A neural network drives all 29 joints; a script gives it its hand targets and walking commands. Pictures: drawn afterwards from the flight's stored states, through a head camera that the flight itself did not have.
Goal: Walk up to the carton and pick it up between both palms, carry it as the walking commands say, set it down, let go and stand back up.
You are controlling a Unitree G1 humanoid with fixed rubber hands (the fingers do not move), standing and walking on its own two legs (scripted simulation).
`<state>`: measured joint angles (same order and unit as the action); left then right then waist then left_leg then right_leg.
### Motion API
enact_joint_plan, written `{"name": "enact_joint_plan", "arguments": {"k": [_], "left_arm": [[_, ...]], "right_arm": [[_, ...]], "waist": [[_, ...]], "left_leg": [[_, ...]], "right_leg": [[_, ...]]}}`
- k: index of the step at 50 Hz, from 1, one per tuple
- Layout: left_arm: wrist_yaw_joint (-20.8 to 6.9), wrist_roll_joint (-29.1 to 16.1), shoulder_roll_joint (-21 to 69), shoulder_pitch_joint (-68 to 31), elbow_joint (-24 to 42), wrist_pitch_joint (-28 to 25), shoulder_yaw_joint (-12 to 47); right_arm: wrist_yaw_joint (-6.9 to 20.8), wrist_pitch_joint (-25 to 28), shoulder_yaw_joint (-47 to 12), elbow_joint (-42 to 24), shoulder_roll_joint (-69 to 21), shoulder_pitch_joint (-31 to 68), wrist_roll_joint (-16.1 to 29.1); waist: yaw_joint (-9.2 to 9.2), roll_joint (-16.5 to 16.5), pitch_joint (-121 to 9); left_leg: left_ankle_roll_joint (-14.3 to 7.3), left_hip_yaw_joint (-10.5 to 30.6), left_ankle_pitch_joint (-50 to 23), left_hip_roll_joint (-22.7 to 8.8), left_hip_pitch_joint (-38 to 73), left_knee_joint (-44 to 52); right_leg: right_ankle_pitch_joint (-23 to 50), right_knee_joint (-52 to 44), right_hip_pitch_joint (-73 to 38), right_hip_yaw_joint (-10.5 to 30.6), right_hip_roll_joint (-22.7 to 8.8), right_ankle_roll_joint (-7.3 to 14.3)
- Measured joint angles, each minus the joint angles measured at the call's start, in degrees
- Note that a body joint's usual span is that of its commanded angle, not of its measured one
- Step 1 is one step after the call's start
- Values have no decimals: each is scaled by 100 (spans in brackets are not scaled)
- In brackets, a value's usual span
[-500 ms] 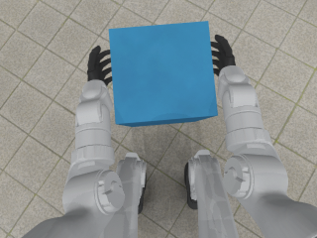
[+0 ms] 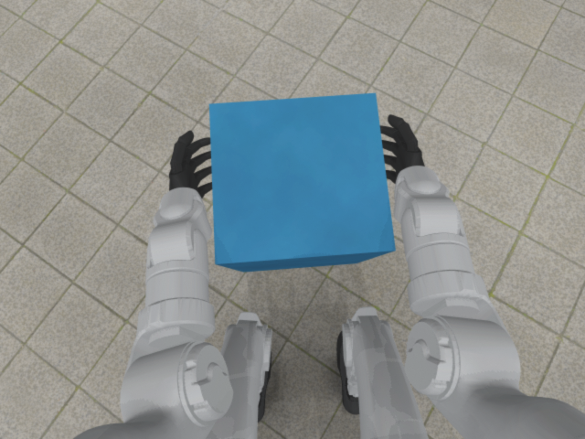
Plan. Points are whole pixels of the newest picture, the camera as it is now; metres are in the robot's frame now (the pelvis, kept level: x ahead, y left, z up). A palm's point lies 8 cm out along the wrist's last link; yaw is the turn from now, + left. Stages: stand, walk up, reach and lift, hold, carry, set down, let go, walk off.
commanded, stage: reach and lift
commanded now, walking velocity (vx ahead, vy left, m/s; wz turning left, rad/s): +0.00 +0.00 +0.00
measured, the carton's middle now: (297, 199) +0.44 +0.01 -0.12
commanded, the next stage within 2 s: none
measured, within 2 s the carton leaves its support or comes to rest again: neither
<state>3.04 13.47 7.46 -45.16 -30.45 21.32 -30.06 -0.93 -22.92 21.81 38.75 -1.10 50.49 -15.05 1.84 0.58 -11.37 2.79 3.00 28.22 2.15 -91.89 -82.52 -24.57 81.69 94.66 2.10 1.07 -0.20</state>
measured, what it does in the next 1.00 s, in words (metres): rises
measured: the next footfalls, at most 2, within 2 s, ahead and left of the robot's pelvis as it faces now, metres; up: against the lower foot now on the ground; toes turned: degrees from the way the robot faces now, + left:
none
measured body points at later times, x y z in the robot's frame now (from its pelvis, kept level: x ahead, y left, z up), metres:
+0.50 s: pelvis +0.02 +0.00 +0.07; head +0.19 -0.02 +0.48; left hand +0.42 +0.16 +0.03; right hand +0.44 -0.14 +0.02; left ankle +0.07 +0.14 -0.56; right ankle +0.09 -0.12 -0.56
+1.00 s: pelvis +0.04 +0.00 +0.13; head +0.16 -0.02 +0.57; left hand +0.40 +0.16 +0.10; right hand +0.42 -0.14 +0.09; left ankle +0.07 +0.14 -0.56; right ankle +0.09 -0.12 -0.56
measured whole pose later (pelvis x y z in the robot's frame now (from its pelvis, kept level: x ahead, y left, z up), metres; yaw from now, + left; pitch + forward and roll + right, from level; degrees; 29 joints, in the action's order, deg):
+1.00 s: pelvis +0.04 +0.00 +0.13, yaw -1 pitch +22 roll +1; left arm -0.1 17.9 12.6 -27.9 -24.2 22.1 -27.3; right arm 1.4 -23.3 21.3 30.1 -7.5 31.5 -18.8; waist 2.7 0.6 -7.3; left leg 1.8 2.8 18.4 0.8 -50.5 -47.0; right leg -15.3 46.7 53.3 2.9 1.1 -0.1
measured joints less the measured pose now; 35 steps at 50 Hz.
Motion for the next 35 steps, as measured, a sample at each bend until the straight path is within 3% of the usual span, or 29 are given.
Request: {"name": "enact_joint_plan", "arguments": {"k": [35], "left_arm": [[-246,297,381,1267,429,-35,165]], "right_arm": [[141,37,-8,-648,-504,-1424,-259]], "waist": [[72,-19,97]], "left_leg": [[-66,9,-597,-99,2648,2327]], "right_leg": [[556,-2297,-2659,29,12,19]]}}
